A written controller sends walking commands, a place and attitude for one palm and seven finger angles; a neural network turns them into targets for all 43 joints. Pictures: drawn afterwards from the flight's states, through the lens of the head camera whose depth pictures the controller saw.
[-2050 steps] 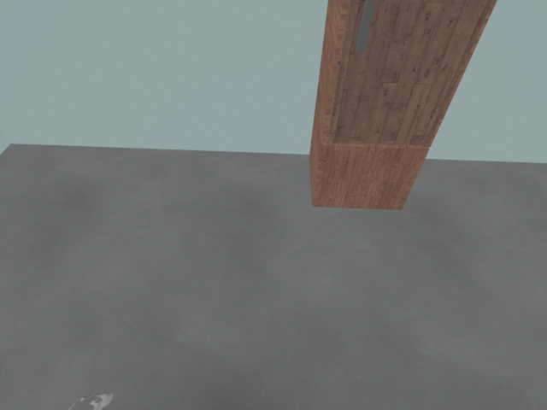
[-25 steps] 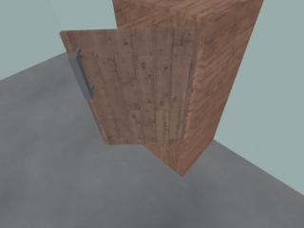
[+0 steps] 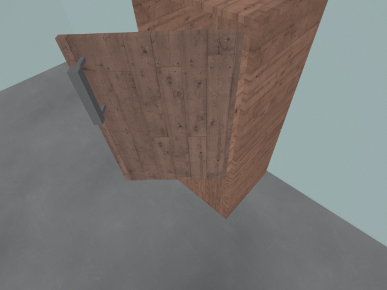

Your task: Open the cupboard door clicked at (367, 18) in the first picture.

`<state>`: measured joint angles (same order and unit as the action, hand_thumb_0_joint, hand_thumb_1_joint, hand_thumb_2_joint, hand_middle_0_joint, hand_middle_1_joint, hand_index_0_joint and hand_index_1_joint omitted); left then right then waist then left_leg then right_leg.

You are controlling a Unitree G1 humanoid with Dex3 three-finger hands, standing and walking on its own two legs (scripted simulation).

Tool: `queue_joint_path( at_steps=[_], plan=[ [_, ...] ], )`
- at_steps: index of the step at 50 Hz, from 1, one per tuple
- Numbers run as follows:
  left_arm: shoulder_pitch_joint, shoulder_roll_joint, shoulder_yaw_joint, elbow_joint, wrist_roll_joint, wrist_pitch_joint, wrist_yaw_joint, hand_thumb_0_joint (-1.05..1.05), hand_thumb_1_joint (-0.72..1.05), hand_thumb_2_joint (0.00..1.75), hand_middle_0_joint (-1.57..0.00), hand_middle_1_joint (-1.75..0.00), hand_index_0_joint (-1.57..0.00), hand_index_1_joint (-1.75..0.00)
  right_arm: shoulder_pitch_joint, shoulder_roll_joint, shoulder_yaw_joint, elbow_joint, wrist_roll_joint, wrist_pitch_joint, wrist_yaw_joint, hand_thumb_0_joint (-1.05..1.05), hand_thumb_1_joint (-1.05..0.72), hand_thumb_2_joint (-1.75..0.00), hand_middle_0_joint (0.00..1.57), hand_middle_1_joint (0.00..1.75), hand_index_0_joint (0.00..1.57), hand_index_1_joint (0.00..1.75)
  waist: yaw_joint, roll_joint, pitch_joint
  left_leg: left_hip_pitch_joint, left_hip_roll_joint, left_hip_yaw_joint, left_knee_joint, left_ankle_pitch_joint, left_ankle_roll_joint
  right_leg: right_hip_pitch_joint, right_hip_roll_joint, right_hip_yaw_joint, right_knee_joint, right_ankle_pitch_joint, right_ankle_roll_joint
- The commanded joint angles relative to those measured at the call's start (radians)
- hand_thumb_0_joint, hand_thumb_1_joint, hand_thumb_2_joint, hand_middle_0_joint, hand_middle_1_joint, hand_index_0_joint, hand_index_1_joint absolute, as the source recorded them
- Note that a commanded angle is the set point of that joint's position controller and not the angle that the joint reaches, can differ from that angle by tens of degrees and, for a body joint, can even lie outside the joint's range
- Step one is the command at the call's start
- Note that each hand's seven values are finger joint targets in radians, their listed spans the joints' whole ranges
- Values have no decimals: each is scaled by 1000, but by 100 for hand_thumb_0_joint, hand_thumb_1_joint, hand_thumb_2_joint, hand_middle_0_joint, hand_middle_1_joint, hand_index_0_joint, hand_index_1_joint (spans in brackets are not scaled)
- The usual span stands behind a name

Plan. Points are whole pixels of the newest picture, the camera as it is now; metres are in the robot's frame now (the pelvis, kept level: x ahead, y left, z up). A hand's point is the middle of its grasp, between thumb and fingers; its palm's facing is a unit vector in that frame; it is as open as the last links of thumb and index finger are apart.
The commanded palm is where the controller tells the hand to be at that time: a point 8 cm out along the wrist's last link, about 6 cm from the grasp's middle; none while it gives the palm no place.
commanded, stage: come to a stop and stand still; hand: left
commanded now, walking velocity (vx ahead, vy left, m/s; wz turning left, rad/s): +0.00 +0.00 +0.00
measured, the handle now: (90, 92) +0.53 +0.28 +0.12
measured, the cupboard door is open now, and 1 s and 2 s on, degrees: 43 43 43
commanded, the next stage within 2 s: look again from close up in 0.32 s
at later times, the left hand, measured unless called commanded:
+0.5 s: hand out of the picture +0.02 +0.16 -0.17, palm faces +0.03 -0.97 -0.23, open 7.3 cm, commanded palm none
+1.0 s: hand out of the picture +0.02 +0.16 -0.17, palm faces +0.04 -0.98 -0.21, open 7.3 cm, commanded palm none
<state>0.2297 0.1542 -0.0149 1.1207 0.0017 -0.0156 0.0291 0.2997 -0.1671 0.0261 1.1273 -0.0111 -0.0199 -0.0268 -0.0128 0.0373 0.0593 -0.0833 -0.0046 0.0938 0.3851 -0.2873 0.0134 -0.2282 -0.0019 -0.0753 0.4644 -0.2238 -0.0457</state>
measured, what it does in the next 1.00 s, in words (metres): stands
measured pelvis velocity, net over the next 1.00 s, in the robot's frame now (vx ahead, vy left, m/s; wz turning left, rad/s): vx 0.01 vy -0.02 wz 0.01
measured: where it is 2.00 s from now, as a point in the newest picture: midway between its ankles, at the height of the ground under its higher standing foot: outside the picture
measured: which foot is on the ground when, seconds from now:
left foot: down 0.00-1.00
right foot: down 0.00-1.00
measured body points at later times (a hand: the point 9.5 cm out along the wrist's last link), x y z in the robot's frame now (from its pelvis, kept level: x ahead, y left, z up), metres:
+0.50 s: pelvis +0.01 -0.02 +0.00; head +0.03 -0.04 +0.45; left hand +0.02 +0.21 -0.15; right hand +0.01 -0.23 -0.17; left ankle -0.05 +0.11 -0.74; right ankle +0.02 -0.09 -0.74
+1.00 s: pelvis +0.01 -0.02 +0.00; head +0.02 -0.03 +0.45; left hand +0.02 +0.21 -0.15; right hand -0.01 -0.23 -0.16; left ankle -0.05 +0.11 -0.74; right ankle +0.02 -0.09 -0.74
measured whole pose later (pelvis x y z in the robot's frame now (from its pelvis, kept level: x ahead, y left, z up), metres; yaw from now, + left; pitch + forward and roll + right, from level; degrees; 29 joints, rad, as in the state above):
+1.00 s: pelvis +0.01 -0.02 +0.00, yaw +1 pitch -1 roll +0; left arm 0.24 0.16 0.00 1.13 0.00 -0.02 0.03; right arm 0.29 -0.14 0.01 1.15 -0.01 -0.02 -0.04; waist 0.00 0.01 0.04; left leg -0.07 0.03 0.07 0.38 -0.29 -0.02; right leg -0.19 0.03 -0.10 0.41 -0.21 -0.07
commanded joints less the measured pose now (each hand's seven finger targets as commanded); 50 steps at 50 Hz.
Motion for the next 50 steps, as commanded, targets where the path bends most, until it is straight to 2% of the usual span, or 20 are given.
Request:
queue_joint_path(
  at_steps=[1, 6, 11, 13, 17, 29, 36, 43, 46, 50],
  plan=[
    [51, 119, 20, -31, 4, -21, 7, 0, 90, 90, -20, -30, -20, -30, 66, -78, -15, -14, -4, -15, -4, 0, -90, -90, 20, 30, 20, 30, 12, -39, -14, -93, 112, -97, -75, 134, 17, 88, -130, 140, -71, 205, -21],
    [51, 120, 22, -29, 4, -23, 9, 0, 90, 90, -20, -30, -20, -30, 68, -73, -20, -4, -4, -13, -7, 0, -90, -90, 20, 30, 20, 30, 11, -49, -18, -80, 113, -90, -66, 145, 11, 95, -133, 141, -74, 261, -23],
    [44, 121, 23, -29, 5, -22, 9, 0, 90, 90, -20, -30, -20, -30, 65, -68, -20, 0, -4, -11, -9, 0, -90, -90, 20, 30, 20, 30, 10, -37, 1, -84, 114, -89, -68, 136, 9, 85, -129, 145, -86, 244, -23],
    [46, 123, 25, -29, 4, -24, 9, 0, 90, 90, -20, -30, -20, -30, 67, -69, -22, -2, -3, -11, -9, 0, -90, -90, 20, 30, 20, 30, 9, -59, -21, -75, 114, -86, -67, 128, 7, 97, -131, 149, -90, 248, -23],
    [48, 122, 26, -28, 5, -24, 9, 0, 90, 90, -20, -30, -20, -30, 61, -69, -24, -1, -4, -10, -10, 0, -90, -90, 20, 30, 20, 30, 10, -42, -12, -71, 114, -85, -65, 134, 6, 90, -130, 150, -96, 256, -22],
    [54, 130, 31, -29, 5, -24, 8, 0, 90, 90, -20, -30, -20, -30, 62, -67, -27, -2, -4, -10, -11, 0, -90, -90, 20, 30, 20, 30, 13, -51, -18, -78, 109, -79, -64, 103, 2, 101, -133, 154, -127, 204, -17],
    [56, 124, 32, -30, 5, -24, 8, 0, 90, 90, -20, -30, -20, -30, 66, -67, -27, 3, -4, -12, -13, 0, -90, -90, 20, 30, 20, 30, 14, -34, -12, -73, 116, -85, -70, 133, 3, 100, -127, 142, -115, 231, -18],
    [58, 124, 33, -28, 5, -23, 7, 0, 90, 90, -20, -30, -20, -30, 71, -65, -28, 5, -4, -11, -13, 0, -90, -90, 20, 30, 20, 30, 14, -51, 3, -84, 113, -85, -72, 108, 3, 89, -127, 149, -129, 184, -18],
    [61, 125, 33, -31, 5, -23, 8, 0, 90, 90, -20, -30, -20, -30, 72, -65, -28, 7, -4, -12, -13, 0, -90, -90, 20, 30, 20, 30, 17, -28, -9, -82, 113, -84, -69, 120, 3, 100, -127, 146, -125, 205, -14],
    [55, 124, 33, -32, 5, -23, 7, 0, 90, 90, -20, -30, -20, -30, 73, -59, -30, 6, -4, -14, -14, 0, -90, -90, 20, 30, 20, 30, 16, -38, -3, -81, 119, -89, -77, 135, 5, 100, -124, 139, -117, 224, -17]
  ],
)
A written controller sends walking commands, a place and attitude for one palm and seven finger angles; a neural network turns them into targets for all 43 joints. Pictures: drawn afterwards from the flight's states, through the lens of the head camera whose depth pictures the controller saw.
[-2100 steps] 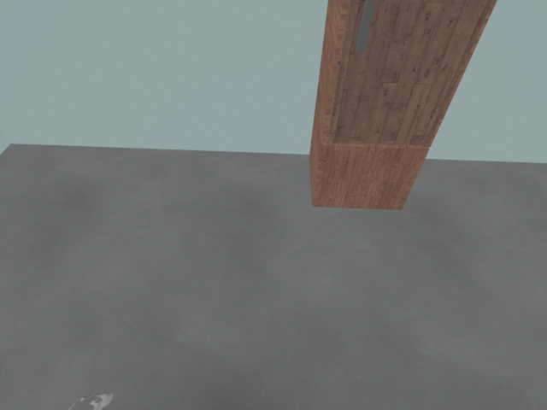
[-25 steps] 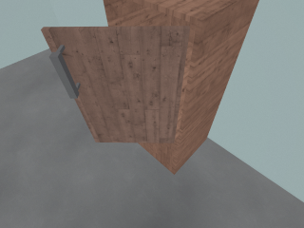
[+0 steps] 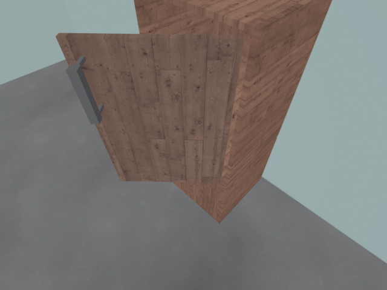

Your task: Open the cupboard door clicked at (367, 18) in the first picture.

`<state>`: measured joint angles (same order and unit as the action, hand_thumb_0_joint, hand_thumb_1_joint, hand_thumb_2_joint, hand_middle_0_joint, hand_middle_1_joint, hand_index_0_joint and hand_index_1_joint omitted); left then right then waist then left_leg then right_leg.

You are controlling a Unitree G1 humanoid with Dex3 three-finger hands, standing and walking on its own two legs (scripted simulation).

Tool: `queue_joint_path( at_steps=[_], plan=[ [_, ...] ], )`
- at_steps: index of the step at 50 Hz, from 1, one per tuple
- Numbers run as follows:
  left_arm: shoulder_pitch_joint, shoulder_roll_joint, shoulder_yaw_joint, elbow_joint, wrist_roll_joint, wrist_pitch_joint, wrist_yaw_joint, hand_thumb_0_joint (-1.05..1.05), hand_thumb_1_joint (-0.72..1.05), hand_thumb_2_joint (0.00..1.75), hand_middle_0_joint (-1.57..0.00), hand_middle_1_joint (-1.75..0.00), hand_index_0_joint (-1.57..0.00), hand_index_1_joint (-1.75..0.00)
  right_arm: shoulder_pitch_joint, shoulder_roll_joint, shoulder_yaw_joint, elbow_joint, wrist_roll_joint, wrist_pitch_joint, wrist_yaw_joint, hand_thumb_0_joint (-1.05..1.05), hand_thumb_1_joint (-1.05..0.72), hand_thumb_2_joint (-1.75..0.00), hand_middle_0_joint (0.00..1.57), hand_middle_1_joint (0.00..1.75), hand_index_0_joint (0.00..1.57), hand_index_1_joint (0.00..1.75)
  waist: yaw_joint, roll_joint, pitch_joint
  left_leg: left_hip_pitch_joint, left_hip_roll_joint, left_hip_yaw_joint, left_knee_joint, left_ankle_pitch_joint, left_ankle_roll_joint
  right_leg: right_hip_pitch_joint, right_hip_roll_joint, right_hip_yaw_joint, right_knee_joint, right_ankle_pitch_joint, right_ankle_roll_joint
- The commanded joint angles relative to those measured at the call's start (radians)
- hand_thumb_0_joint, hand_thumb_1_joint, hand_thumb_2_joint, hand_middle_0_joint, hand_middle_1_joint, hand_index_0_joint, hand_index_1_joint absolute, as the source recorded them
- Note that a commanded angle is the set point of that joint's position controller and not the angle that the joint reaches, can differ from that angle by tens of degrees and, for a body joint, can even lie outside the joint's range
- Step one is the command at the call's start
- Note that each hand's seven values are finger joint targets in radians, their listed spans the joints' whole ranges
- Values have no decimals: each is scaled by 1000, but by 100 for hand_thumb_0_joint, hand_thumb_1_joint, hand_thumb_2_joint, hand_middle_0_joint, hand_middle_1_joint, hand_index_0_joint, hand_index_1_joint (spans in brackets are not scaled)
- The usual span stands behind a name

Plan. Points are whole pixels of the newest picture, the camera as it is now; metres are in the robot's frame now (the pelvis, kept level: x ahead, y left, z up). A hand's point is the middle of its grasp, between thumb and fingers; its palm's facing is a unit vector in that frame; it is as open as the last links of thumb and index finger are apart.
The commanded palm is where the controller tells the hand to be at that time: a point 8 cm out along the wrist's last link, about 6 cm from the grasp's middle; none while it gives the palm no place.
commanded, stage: shuffle to correct the standing spot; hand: left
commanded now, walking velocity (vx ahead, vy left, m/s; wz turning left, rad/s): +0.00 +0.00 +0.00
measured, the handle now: (89, 91) +0.53 +0.30 +0.12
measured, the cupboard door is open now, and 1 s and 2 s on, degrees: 43 43 43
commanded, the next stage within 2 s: come to a stop and stand still in 0.38 s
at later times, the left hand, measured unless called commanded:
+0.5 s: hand out of the picture +0.00 +0.25 -0.19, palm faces +0.08 -0.97 -0.23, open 7.4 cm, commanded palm none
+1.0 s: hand out of the picture +0.03 +0.22 -0.18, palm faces -0.01 -0.98 -0.21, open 7.2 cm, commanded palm none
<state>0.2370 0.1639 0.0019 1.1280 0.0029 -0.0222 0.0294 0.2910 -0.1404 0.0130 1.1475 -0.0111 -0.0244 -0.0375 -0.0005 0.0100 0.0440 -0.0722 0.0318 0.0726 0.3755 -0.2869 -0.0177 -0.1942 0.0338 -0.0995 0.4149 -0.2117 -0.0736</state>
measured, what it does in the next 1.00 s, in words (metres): steps on the spot: right foot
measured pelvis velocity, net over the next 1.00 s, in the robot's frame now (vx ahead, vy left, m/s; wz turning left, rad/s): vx -0.03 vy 0.04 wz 0.01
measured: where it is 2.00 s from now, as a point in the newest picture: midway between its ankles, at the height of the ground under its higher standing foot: outside the picture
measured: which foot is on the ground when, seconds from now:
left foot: down 0.00-1.00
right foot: down 0.00-0.48, up 0.50-0.88, down 0.90-1.00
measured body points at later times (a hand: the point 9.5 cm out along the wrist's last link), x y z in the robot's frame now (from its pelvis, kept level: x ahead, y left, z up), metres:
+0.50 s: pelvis -0.03 +0.05 -0.01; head +0.00 +0.06 +0.44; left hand +0.00 +0.30 -0.17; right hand -0.03 -0.17 -0.16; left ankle -0.05 +0.13 -0.74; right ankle +0.01 -0.07 -0.74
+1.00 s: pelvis -0.03 +0.04 -0.01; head -0.01 +0.04 +0.44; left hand +0.03 +0.27 -0.16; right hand -0.05 -0.17 -0.17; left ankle -0.05 +0.13 -0.74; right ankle -0.05 -0.07 -0.74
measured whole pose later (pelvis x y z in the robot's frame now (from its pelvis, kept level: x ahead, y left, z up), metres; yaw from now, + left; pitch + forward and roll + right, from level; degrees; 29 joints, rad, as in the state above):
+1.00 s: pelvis -0.03 +0.04 -0.01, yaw +1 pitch +0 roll +0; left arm 0.19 0.16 0.01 1.06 0.01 -0.02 0.05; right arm 0.32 -0.13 0.00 1.09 -0.02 -0.01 -0.03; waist -0.05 0.01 0.04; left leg -0.21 0.00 0.11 0.53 -0.32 0.05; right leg -0.21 -0.01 -0.04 0.53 -0.31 0.00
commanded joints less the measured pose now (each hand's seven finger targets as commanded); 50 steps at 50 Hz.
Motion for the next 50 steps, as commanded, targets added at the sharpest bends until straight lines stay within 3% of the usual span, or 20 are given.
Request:
queue_joint_path(
  at_steps=[1, 4, 7, 14, 17, 20, 21, 23, 25, 27, 30, 36, 40, 43, 44, 45, 46, 47, 48, 50],
  plan=[
    [49, 117, 18, -39, 4, -18, 7, 0, 90, 90, -20, -30, -20, -30, 84, -92, -17, -15, -3, -10, -3, 0, -90, -90, 20, 30, 20, 30, 5, -15, 9, -97, 81, -67, -63, 132, 35, 70, -161, 163, -67, 212, 13],
    [36, 152, 27, -49, 5, -22, 8, 0, 90, 90, -20, -30, -20, -30, 72, -122, -25, -26, -2, -9, -3, 0, -90, -90, 20, 30, 20, 30, 8, -7, 5, -104, 74, -66, -55, 129, 36, 76, -182, 182, -69, 238, 5],
    [50, 125, 27, -54, 5, -11, 16, 0, 90, 90, -20, -30, -20, -30, 97, -77, -19, -29, -2, 7, -2, 0, -90, -90, 20, 30, 20, 30, 10, -8, -8, -121, 66, -52, -30, 117, 21, 74, -215, 208, -49, 263, -5],
    [43, 180, 61, -82, 16, 11, 23, 0, 90, 90, -20, -30, -20, -30, 97, -77, -38, -66, -8, 41, 8, 0, -90, -90, 20, 30, 20, 30, 19, -135, 5, -190, 17, -21, 98, -57, 8, 16, -347, 340, -131, 48, -76],
    [30, 193, 77, -100, 20, 16, 25, 0, 90, 90, -20, -30, -20, -30, 101, -79, -45, -79, -9, 42, 12, 0, -90, -90, 20, 30, 20, 30, 15, -122, 3, -183, 20, -24, 112, -65, 9, -31, -376, 355, -107, 48, -97],
    [-13, 182, 86, -127, 20, 29, 23, 0, 90, 90, -20, -30, -20, -30, 138, -74, -53, -79, -12, 42, 16, 0, -90, -90, 20, 30, 20, 30, -5, -73, 10, -100, 27, -8, 36, -12, 15, -136, -312, 257, -37, -24, -56],
    [-29, 167, 85, -141, 19, 34, 21, 0, 90, 90, -20, -30, -20, -30, 151, -88, -56, -83, -15, 39, 17, 0, -90, -90, 20, 30, 20, 30, -11, -11, 13, -100, 55, -38, -7, 18, 29, -158, -267, 204, 30, -46, -33],
    [-54, 106, 72, -166, 19, 49, 14, 0, 90, 90, -20, -30, -20, -30, 117, -137, -62, -119, -20, 38, 12, 0, -90, -90, 20, 30, 20, 30, -1, 190, 37, -154, 192, -192, -110, 164, 110, -187, -122, 29, 232, -151, 37],
    [-63, 85, 66, -173, 23, 63, 18, 0, 90, 90, -20, -30, -20, -30, 79, -115, -55, -147, -17, 33, 4, 0, -90, -90, 20, 30, 20, 30, -1, 158, 38, -154, 238, -247, -140, 313, 196, -249, -89, 59, 495, -312, 43],
    [-34, 52, 57, -155, 23, 59, 16, 0, 90, 90, -20, -30, -20, -30, 77, -107, -48, -149, -19, 13, -4, 0, -90, -90, 20, 30, 20, 30, 7, 47, 6, -109, 250, -258, -119, 344, 218, -284, -102, 108, 576, -265, 46],
    [-25, 30, 45, -137, 24, 43, 2, 0, 90, 90, -20, -30, -20, -30, 97, -103, -41, -124, -22, -11, -11, 0, -90, -90, 20, 30, 20, 30, 1, -22, -13, -22, 243, -248, -121, 394, 217, -295, -105, 109, 531, -216, 61],
    [-64, 23, 32, -132, 13, 37, -6, 0, 90, 90, -20, -30, -20, -30, 167, -104, -39, -60, -27, -14, -22, 0, -90, -90, 20, 30, 20, 30, -44, 55, -24, 98, 251, -228, -67, 641, 205, -238, -89, 82, 353, -281, 67],
    [-56, 23, 39, -125, 10, 35, -5, 0, 90, 90, -20, -30, -20, -30, 145, -108, -47, -47, -26, -7, -20, 0, -90, -90, 20, 30, 20, 30, -35, 85, -17, 62, 232, -206, -31, 636, 189, -155, -80, 71, 209, -238, 60],
    [0, 33, 39, -99, 8, 25, -1, 0, 90, 90, -20, -30, -20, -30, 115, -97, -46, -41, -14, -5, -17, 0, -90, -90, 20, 30, 20, 30, -3, 54, -42, -24, 167, -153, 14, 479, 118, 18, -84, 78, -9, -17, 53],
    [104, 69, 27, -40, 23, 4, 33, 0, 90, 90, -20, -30, -20, -30, 11, -168, -54, -98, 13, -7, 1, 0, -90, -90, 20, 30, 20, 30, 34, -34, -57, -70, 150, -98, 158, 515, 71, -8, -126, 114, -17, 170, 65],
    [123, 109, 35, -63, 21, -12, 31, 0, 90, 90, -20, -30, -20, -30, -26, -124, -35, -156, 5, -9, 10, 0, -90, -90, 20, 30, 20, 30, 38, -53, -38, -172, 84, -65, 212, 321, 33, 74, -195, 177, -39, 430, 31],
    [79, 117, 22, -81, 12, -14, 22, 0, 90, 90, -20, -30, -20, -30, 51, -61, -29, -136, -4, -9, 14, 0, -90, -90, 20, 30, 20, 30, -21, -107, -101, -156, 34, -46, 137, 45, 16, 67, -249, 215, 7, 383, -11],
    [33, 118, 13, -97, 12, -9, 15, 0, 90, 90, -20, -30, -20, -30, 74, -66, -33, -127, -9, -8, 15, 0, -90, -90, 20, 30, 20, 30, -25, -46, -95, -141, 16, -56, 75, 23, 16, 25, -226, 187, 40, 204, -5],
    [28, 89, 11, -101, 8, -10, 18, 0, 90, 90, -20, -30, -20, -30, 63, -87, -35, -115, -15, -6, 15, 0, -90, -90, 20, 30, 20, 30, -24, -58, -94, -118, 58, -92, 83, 115, 35, 1, -160, 162, 51, 129, 11],
    [32, 81, 8, -106, 12, -7, 19, 0, 90, 90, -20, -30, -20, -30, 64, -87, -34, -109, -12, -7, 10, 0, -90, -90, 20, 30, 20, 30, -14, 36, -36, -138, 87, -98, 71, 231, 53, -19, -134, 139, 61, 132, 22]
  ],
)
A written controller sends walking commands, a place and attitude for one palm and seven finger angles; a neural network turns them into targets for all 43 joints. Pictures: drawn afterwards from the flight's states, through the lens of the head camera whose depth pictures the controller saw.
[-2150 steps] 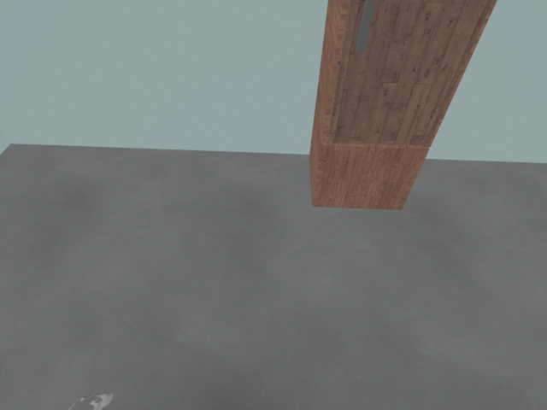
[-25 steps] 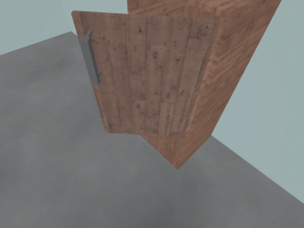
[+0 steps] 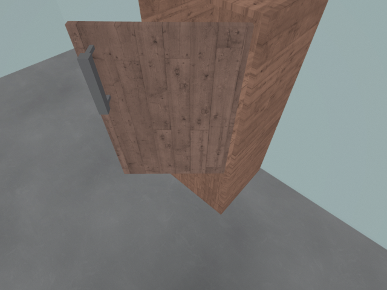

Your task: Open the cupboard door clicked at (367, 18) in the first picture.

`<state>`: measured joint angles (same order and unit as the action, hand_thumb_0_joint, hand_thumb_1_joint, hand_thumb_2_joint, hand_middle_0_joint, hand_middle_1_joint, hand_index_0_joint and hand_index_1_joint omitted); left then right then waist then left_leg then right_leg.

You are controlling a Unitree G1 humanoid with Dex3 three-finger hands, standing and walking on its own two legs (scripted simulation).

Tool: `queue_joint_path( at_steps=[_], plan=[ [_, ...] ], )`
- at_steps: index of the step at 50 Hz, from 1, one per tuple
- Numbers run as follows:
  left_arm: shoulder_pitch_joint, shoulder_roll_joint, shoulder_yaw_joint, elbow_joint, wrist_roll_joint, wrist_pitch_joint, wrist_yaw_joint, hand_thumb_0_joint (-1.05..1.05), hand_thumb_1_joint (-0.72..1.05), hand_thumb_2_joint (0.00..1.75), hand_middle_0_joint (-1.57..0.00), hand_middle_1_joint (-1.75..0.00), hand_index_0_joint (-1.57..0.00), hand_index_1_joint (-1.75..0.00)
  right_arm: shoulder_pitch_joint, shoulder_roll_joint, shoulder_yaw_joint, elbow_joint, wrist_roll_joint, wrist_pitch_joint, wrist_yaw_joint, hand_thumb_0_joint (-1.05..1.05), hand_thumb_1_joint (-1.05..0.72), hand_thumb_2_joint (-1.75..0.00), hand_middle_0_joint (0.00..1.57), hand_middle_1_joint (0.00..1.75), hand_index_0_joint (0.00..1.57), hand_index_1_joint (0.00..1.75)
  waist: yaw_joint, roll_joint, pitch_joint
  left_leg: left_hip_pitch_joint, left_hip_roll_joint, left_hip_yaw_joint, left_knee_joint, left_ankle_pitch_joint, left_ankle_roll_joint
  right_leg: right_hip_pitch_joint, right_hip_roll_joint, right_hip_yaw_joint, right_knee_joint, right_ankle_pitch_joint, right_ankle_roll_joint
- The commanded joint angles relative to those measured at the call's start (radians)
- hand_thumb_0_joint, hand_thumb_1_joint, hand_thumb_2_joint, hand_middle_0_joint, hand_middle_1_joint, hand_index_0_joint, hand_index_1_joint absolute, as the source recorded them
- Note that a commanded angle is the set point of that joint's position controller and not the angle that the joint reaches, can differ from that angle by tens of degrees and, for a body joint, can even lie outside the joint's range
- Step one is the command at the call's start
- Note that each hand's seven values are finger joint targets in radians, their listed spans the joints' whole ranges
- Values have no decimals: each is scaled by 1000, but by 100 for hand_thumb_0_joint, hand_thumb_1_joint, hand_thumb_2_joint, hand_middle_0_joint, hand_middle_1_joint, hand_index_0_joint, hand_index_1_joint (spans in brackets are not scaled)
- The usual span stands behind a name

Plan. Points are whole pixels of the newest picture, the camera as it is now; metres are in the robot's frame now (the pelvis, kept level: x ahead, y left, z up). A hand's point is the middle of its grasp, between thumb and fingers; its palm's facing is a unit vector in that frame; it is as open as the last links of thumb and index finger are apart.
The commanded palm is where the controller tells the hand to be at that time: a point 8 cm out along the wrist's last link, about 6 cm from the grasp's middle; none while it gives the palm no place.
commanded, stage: come to a stop and stand still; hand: left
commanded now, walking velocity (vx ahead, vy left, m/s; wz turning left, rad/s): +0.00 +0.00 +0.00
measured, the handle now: (98, 81) +0.56 +0.25 +0.13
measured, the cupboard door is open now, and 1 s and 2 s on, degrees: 43 43 43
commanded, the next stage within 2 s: look again from close up in 0.60 s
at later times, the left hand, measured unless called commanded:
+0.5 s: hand out of the picture -0.04 +0.14 -0.17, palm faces +0.04 -0.98 -0.18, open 7.3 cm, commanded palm none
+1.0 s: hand out of the picture -0.02 +0.16 -0.17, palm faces +0.03 -0.99 -0.17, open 7.3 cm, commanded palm none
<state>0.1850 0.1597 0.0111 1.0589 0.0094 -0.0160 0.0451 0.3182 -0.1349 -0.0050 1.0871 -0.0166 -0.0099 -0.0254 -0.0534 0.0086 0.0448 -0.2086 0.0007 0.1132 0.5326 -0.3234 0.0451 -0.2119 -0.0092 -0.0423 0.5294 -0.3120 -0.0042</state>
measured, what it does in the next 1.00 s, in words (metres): stands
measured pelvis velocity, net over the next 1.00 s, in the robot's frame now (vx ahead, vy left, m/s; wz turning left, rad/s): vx -0.02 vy -0.01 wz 0.01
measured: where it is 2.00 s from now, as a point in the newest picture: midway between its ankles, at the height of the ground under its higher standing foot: outside the picture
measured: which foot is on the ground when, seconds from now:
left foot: down 0.00-1.00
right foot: down 0.00-1.00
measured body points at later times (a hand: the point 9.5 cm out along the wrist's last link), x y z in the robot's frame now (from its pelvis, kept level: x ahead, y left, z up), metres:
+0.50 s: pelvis -0.02 -0.03 +0.01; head -0.02 -0.03 +0.46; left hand -0.04 +0.19 -0.15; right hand +0.01 -0.25 -0.15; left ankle -0.02 +0.08 -0.73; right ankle -0.02 -0.11 -0.73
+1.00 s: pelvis -0.02 -0.01 +0.01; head -0.02 +0.00 +0.46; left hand -0.02 +0.21 -0.16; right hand -0.03 -0.22 -0.15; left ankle -0.02 +0.08 -0.73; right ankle -0.02 -0.11 -0.73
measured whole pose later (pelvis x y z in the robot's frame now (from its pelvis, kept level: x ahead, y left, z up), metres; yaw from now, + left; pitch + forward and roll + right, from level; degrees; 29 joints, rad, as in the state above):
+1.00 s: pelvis -0.02 -0.01 +0.01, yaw +1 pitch -2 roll +0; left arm 0.30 0.15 -0.01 1.10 0.01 -0.02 0.04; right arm 0.30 -0.12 0.02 1.16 -0.01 -0.02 -0.02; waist -0.01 -0.02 0.02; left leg -0.16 0.00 0.10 0.42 -0.23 0.03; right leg -0.16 0.00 -0.06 0.41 -0.23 -0.02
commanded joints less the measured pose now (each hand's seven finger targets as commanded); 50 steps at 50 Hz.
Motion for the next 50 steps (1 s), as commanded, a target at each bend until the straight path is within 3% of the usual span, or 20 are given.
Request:
queue_joint_path(
  at_steps=[1, 6, 8, 11, 15, 24, 40, 46, 50],
  plan=[
    [95, 85, -2, -31, 5, -15, 2, 0, 90, 90, -20, -30, -20, -30, 32, -97, -11, -48, -5, -21, -4, 0, -90, -90, 20, 30, 20, 30, 41, 43, -21, -6, 116, -132, -80, 297, -11, 1, -93, 88, -54, 269, -51],
    [118, 99, -8, -18, 3, -24, -1, 0, 90, 90, -20, -30, -20, -30, 23, -104, -5, -48, -1, -16, -6, 0, -90, -90, 20, 30, 20, 30, 34, -47, -8, 12, 99, -109, -85, 236, -22, 14, -115, 117, -90, 408, -53],
    [115, 103, -10, -20, 2, -21, -2, 0, 90, 90, -20, -30, -20, -30, 16, -113, -5, -47, 0, -11, -4, 0, -90, -90, 20, 30, 20, 30, 30, -66, 6, 13, 97, -108, -105, 178, -23, -2, -114, 126, -115, 325, -53],
    [130, 108, -13, -20, 2, -22, -2, 0, 90, 90, -20, -30, -20, -30, -4, -118, -4, -45, 1, -12, -1, 0, -90, -90, 20, 30, 20, 30, 34, -30, 13, 29, 96, -107, -121, 176, -22, -11, -111, 129, -143, 278, -47],
    [146, 112, -14, -17, 3, -23, -3, 0, 90, 90, -20, -30, -20, -30, -20, -117, -3, -40, 3, -9, 2, 0, -90, -90, 20, 30, 20, 30, 37, -54, 21, 36, 94, -106, -140, 140, -22, -19, -109, 138, -186, 201, -44],
    [178, 110, -15, 2, 1, -24, -6, 0, 90, 90, -20, -30, -20, -30, -22, -117, 1, -12, 5, -9, 4, 0, -90, -90, 20, 30, 20, 30, 43, -35, 30, 28, 89, -107, -164, 105, -26, -23, -110, 146, -242, 86, -40],
    [204, 83, -16, 19, 0, -20, -3, 0, 90, 90, -20, -30, -20, -30, 21, -98, 7, 37, 6, -20, -2, 0, -90, -90, 20, 30, 20, 30, 58, -21, 45, -14, 108, -122, -203, 133, -20, 18, -100, 102, -209, 140, -39],
    [200, 80, -14, 17, 1, -20, -1, 0, 90, 90, -20, -30, -20, -30, 29, -98, 4, 43, 6, -26, -3, 0, -90, -90, 20, 30, 20, 30, 59, -13, 13, 0, 113, -131, -204, 175, -16, 41, -100, 93, -184, 187, -37],
    [193, 77, -14, 17, 3, -17, -2, 0, 90, 90, -20, -30, -20, -30, 28, -96, 3, 44, 7, -25, -3, 0, -90, -90, 20, 30, 20, 30, 58, -20, 42, -7, 116, -135, -218, 160, -13, 25, -99, 90, -188, 169, -35]
  ],
)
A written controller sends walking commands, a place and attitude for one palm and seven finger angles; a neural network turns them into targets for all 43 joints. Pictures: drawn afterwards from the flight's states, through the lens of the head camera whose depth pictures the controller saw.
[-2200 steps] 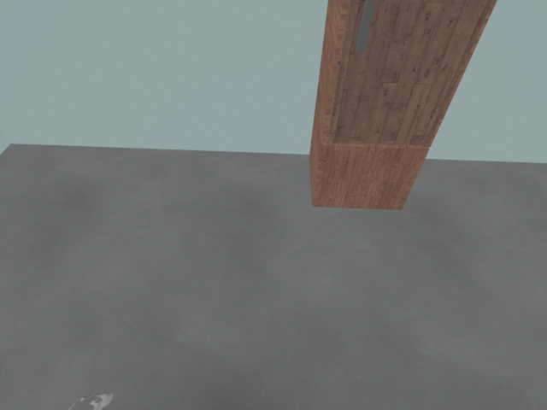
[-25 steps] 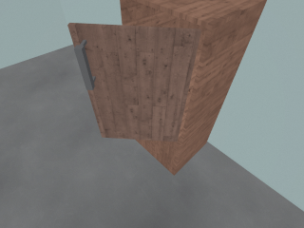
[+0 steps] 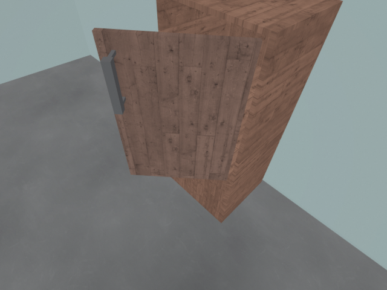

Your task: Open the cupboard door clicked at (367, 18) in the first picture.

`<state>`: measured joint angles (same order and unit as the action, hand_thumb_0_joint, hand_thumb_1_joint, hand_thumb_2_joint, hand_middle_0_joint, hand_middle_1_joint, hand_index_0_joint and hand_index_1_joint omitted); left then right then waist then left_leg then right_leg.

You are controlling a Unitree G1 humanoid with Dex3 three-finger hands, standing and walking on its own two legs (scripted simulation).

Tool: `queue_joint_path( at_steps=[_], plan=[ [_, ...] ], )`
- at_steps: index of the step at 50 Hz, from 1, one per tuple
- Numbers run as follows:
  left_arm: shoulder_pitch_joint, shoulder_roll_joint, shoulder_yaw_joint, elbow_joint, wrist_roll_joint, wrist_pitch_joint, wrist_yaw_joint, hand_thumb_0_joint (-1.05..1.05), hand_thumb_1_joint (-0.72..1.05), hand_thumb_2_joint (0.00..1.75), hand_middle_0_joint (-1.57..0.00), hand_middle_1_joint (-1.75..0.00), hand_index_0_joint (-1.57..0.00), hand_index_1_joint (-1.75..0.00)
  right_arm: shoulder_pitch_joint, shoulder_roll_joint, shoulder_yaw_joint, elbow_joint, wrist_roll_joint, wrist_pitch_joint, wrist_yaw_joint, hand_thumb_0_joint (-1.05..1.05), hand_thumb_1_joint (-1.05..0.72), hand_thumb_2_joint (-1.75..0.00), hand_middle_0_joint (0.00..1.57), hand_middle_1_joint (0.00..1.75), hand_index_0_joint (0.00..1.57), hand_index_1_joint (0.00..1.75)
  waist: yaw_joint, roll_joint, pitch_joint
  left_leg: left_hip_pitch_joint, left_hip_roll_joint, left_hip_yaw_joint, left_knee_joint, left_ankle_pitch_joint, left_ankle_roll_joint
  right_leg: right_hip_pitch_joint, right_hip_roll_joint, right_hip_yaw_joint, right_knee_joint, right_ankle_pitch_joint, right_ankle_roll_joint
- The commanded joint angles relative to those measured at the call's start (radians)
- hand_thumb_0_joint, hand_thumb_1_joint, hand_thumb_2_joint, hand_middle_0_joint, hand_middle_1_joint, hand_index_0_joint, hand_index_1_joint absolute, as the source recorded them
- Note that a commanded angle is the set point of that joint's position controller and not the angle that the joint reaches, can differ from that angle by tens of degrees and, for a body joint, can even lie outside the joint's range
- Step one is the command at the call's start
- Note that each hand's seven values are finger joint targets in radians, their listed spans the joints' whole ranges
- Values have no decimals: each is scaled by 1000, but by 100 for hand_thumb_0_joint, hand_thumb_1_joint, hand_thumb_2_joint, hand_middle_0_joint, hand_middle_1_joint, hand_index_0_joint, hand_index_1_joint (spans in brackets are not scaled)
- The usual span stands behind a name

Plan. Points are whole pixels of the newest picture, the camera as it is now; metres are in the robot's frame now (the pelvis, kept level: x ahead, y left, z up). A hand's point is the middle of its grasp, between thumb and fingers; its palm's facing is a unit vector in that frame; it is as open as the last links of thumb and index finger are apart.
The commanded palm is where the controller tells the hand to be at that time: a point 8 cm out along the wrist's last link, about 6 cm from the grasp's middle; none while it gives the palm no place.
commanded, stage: look again from close up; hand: left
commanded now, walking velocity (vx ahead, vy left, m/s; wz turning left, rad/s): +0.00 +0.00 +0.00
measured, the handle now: (116, 83) +0.59 +0.25 +0.12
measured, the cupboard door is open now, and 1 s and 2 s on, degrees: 43 43 43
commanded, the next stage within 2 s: shuffle to correct the standing spot in 0.24 s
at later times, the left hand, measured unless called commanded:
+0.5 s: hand out of the picture -0.02 +0.18 -0.18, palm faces +0.03 -0.99 -0.15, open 7.3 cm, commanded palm none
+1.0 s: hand out of the picture +0.06 +0.20 -0.18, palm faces +0.03 -0.97 -0.24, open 7.3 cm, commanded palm none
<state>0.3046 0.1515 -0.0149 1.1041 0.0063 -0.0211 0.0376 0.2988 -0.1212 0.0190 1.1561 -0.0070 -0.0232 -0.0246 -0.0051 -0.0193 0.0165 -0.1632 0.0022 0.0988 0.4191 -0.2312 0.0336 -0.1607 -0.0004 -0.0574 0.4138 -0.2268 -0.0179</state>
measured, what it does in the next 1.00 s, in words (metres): stands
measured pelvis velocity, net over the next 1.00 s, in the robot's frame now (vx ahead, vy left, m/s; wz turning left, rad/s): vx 0.03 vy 0.02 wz -0.01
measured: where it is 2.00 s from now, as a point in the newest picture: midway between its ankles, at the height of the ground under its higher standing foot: outside the picture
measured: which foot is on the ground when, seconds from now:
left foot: down 0.00-1.00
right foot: down 0.00-1.00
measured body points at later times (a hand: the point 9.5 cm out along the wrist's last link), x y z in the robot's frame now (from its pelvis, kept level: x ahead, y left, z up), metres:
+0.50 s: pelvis +0.01 +0.02 +0.00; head +0.01 +0.03 +0.45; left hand -0.02 +0.24 -0.17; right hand -0.01 -0.20 -0.16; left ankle +0.00 +0.09 -0.74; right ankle +0.00 -0.11 -0.74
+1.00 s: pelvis +0.03 +0.02 -0.01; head +0.06 +0.02 +0.44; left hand +0.06 +0.25 -0.16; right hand +0.03 -0.21 -0.17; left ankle +0.00 +0.09 -0.74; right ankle +0.00 -0.11 -0.74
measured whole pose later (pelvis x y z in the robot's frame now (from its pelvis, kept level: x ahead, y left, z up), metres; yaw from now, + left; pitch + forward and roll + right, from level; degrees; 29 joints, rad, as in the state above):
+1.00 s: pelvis +0.03 +0.02 -0.01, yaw -1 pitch -1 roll +1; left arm 0.24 0.17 0.04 1.03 0.01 0.01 0.06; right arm 0.26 -0.14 -0.02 1.09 -0.01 -0.01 -0.06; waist 0.00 -0.02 0.07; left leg -0.15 -0.04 0.12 0.46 -0.30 0.06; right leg -0.18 -0.04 -0.03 0.52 -0.32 0.01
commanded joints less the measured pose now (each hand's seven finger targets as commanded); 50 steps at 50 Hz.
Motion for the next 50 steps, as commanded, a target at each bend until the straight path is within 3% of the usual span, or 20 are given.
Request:
queue_joint_path(
  at_steps=[1, 17, 19, 23, 26, 29, 31, 32, 33, 34, 35, 36, 38, 40, 42, 45, 47, 50],
  plan=[
    [72, 85, 12, -29, 6, -12, 6, 0, 90, 90, -20, -30, -20, -30, 49, -115, -21, -25, -4, -13, -4, 0, -90, -90, 20, 30, 20, 30, 9, 20, 73, -58, 113, -121, -106, 70, -2, -27, -109, 104, -70, 83, -20],
    [83, 76, 12, -19, 9, -5, 4, 0, 90, 90, -20, -30, -20, -30, 38, -120, -24, -31, -3, -14, -5, 0, -90, -90, 20, 30, 20, 30, 8, 22, 71, -39, 117, -132, -139, 39, 5, -36, -111, 94, -69, 70, -9],
    [95, 67, 15, -14, 12, -2, 3, 0, 90, 90, -20, -30, -20, -30, 59, -119, -25, -26, -7, -7, -2, 0, -90, -90, 20, 30, 20, 30, 6, 20, 56, -40, 112, -131, -139, -83, 7, -35, -105, 87, -49, -15, -16],
    [108, 65, 27, -29, 25, 8, -8, 0, 90, 90, -20, -30, -20, -30, 59, -148, -39, -40, -12, 9, 6, 0, -90, -90, 20, 30, 20, 30, 14, 63, 123, -127, 133, -178, -187, -375, 36, -90, -76, 56, 8, -210, -26],
    [134, 57, 35, -34, 29, 6, -14, 0, 90, 90, -20, -30, -20, -30, 59, -145, -43, -57, -12, 10, 9, 0, -90, -90, 20, 30, 20, 30, 24, 41, 162, -177, 131, -187, -170, -411, 52, -95, -76, 68, 23, -233, -36],
    [169, 68, 42, -28, 22, -5, -12, 0, 90, 90, -20, -30, -20, -30, 60, -113, -36, -73, -9, -2, 8, 0, -90, -90, 20, 30, 20, 30, 32, -51, 150, -189, 76, -119, -35, -245, 37, -59, -134, 163, -35, -197, -69],
    [170, 75, 43, -22, 15, -7, -3, 0, 90, 90, -20, -30, -20, -30, 71, -82, -26, -73, -8, -9, 2, 0, -90, -90, 20, 30, 20, 30, 19, -125, 126, -162, 46, -63, 27, -53, 17, -29, -170, 195, -40, -9, -82],
    [163, 70, 40, -19, 12, -8, 0, 0, 90, 90, -20, -30, -20, -30, 81, -80, -23, -64, -7, -13, -1, 0, -90, -90, 20, 30, 20, 30, 9, -103, 97, -101, 58, -66, 18, 45, 14, -36, -162, 162, -5, 122, -71],
    [150, 56, 36, -22, 11, -8, 3, 0, 90, 90, -20, -30, -20, -30, 104, -87, -22, -51, -6, -19, -7, 0, -90, -90, 20, 30, 20, 30, -2, -53, 68, -28, 86, -88, 4, 211, 17, -49, -130, 112, 56, 255, -53],
    [143, 43, 30, -26, 10, -8, 8, 0, 90, 90, -20, -30, -20, -30, 133, -98, -24, -39, -4, -25, -14, 0, -90, -90, 20, 30, 20, 30, -6, 12, 25, 47, 113, -104, 9, 443, 24, -54, -108, 73, 93, 305, -27],
    [136, 35, 27, -28, 9, -7, 13, 0, 90, 90, -20, -30, -20, -30, 144, -102, -25, -30, -1, -28, -24, 0, -90, -90, 20, 30, 20, 30, -7, 59, 16, 86, 134, -110, 23, 705, 30, -52, -97, 61, 98, 334, -9],
    [139, 51, 29, -29, 5, -6, 19, 0, 90, 90, -20, -30, -20, -30, 146, -122, -27, -28, 2, -28, -31, 0, -90, -90, 20, 30, 20, 30, -3, 91, -8, 127, 150, -117, 35, 879, 30, -41, -91, 55, 99, 314, -1],
    [131, 73, 37, -35, 2, 0, 25, 0, 90, 90, -20, -30, -20, -30, 128, -140, -35, -38, 7, -24, -40, 0, -90, -90, 20, 30, 20, 30, 0, 106, -26, 175, 169, -125, 39, 1019, 29, -51, -83, 47, 102, 254, 4],
    [115, 73, 41, -52, 4, 9, 27, 0, 90, 90, -20, -30, -20, -30, 118, -139, -43, -50, 9, -18, -44, 0, -90, -90, 20, 30, 20, 30, 1, 108, -9, 197, 184, -131, 37, 1093, 39, -86, -74, 39, 113, 189, 10],
    [100, 61, 45, -66, 5, 17, 27, 0, 90, 90, -20, -30, -20, -30, 107, -134, -49, -60, 5, -11, -44, 0, -90, -90, 20, 30, 20, 30, 1, 108, -14, 215, 200, -141, 29, 1062, 54, -118, -69, 37, 125, 84, 16],
    [72, 53, 51, -88, 8, 22, 22, 0, 90, 90, -20, -30, -20, -30, 81, -134, -59, -75, -1, -3, -42, 0, -90, -90, 20, 30, 20, 30, 3, 89, -15, 219, 209, -150, 29, 989, 73, -130, -67, 35, 113, 42, 16],
    [66, 60, 56, -92, 11, 22, 20, 0, 90, 90, -20, -30, -20, -30, 59, -134, -63, -81, -4, 0, -39, 0, -90, -90, 20, 30, 20, 30, 10, 76, -26, 174, 198, -137, 37, 866, 64, -94, -79, 44, 99, 129, 13],
    [71, 81, 55, -91, 12, 17, 19, 0, 90, 90, -20, -30, -20, -30, 31, -110, -61, -93, -5, 3, -31, 0, -90, -90, 20, 30, 20, 30, 15, -8, -37, 41, 132, -102, 39, 513, 22, 9, -129, 112, 83, 428, -13]
  ],
)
